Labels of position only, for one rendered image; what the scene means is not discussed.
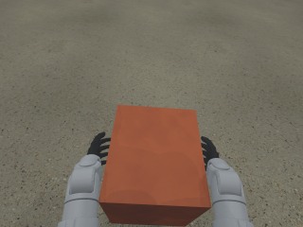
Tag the robot left hand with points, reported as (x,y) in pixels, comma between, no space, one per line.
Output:
(96,148)

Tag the left robot forearm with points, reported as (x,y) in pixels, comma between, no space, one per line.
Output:
(82,194)

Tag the robot right hand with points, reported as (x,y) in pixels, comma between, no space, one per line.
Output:
(210,151)

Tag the right robot forearm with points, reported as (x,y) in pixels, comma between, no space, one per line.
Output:
(227,194)

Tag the carton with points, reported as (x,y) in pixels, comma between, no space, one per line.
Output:
(155,168)

